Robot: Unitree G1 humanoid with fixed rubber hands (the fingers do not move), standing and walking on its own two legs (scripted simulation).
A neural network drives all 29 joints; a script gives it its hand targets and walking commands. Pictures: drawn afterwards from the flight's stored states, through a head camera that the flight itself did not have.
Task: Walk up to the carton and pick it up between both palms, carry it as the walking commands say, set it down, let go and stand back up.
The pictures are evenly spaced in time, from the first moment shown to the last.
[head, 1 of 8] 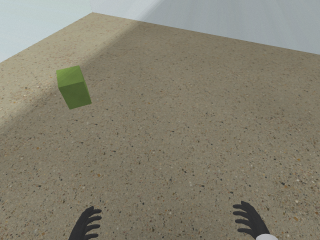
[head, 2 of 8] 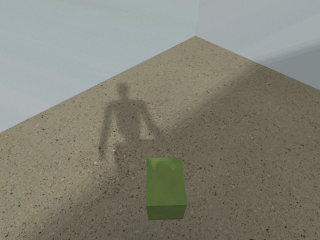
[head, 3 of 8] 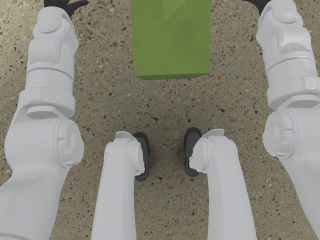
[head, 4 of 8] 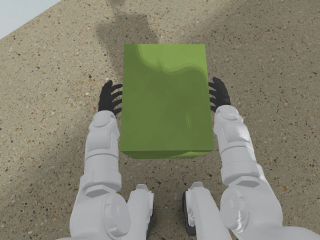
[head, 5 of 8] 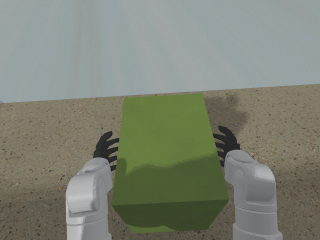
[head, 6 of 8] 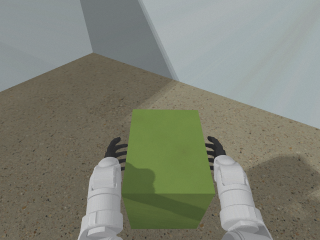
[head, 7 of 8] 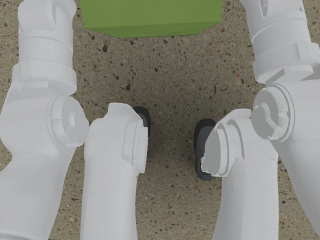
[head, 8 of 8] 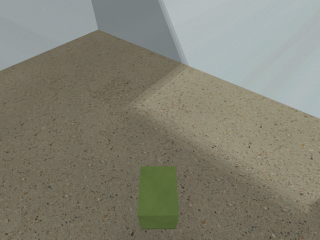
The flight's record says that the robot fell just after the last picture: no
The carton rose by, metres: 0.66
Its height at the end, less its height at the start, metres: +0.00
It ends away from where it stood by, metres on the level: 1.48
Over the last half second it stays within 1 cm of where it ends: yes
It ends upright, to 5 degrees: yes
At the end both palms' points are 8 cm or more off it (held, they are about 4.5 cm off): yes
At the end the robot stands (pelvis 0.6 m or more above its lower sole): yes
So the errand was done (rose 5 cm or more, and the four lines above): yes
